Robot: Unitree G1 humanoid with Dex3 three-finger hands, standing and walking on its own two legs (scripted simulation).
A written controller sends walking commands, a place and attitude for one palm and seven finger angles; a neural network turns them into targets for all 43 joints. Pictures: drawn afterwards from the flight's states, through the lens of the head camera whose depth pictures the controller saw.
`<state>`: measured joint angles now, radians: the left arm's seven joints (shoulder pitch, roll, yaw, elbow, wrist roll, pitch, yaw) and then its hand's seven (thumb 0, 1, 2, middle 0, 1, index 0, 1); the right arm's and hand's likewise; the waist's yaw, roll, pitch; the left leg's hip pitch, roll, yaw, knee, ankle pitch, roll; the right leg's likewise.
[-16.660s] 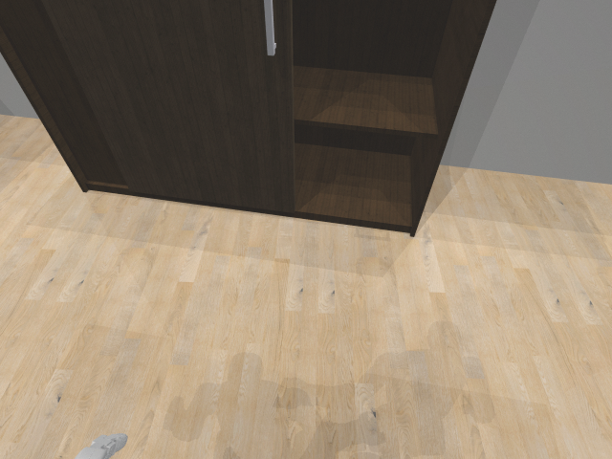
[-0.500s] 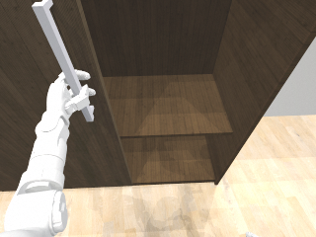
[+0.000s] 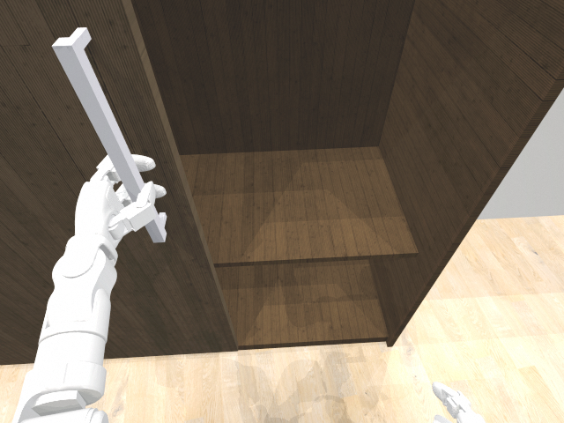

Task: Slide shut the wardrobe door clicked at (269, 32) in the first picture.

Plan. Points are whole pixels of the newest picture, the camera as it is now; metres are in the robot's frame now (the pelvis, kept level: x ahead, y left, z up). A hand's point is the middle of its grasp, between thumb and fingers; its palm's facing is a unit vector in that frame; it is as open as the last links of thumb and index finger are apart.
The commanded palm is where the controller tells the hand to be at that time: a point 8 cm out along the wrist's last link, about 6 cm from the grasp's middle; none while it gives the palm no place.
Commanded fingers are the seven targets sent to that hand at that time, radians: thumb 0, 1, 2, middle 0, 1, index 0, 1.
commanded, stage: tug the door sideways, standing still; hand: left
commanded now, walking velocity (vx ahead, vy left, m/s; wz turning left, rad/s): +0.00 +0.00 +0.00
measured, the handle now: (128, 157) +0.44 +0.21 +0.17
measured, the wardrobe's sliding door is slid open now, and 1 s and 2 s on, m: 0.52 0.50 0.44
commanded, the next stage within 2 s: step sideways, sliding the door along in 0.88 s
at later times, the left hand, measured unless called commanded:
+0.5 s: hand (153, 205) +0.39 +0.18 +0.12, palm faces +0.15 -0.99 -0.02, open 5.7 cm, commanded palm +0.36 +0.17 +0.13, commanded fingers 0.00 0.90 0.90 -0.45 -1.40 -0.45 -1.40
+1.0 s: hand (167, 205) +0.39 +0.16 +0.12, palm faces +0.13 -0.99 -0.04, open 5.8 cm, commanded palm +0.36 +0.19 +0.13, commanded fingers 0.00 0.90 0.90 -0.45 -1.40 -0.45 -1.40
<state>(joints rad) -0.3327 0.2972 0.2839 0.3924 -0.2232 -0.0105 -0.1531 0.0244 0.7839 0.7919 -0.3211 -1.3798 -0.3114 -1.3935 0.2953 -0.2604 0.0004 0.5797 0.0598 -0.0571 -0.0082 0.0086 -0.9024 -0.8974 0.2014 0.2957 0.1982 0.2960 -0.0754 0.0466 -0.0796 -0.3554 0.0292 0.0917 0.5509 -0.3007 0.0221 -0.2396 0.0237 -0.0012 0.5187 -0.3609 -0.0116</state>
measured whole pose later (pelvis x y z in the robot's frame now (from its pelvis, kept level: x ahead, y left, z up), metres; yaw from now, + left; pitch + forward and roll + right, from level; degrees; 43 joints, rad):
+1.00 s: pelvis -0.03 +0.00 -0.01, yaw +7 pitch +6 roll -1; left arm -0.67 0.18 0.04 0.69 -0.17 -0.10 0.06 0.01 0.80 0.83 -0.31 -1.40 -0.25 -1.40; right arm 0.31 -0.25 -0.01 0.71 0.04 -0.15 0.04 0.01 -0.90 -0.90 0.20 0.30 0.20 0.30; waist -0.02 0.06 -0.04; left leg -0.49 -0.02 -0.01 0.67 -0.29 0.03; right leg -0.32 0.00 -0.06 0.62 -0.41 -0.01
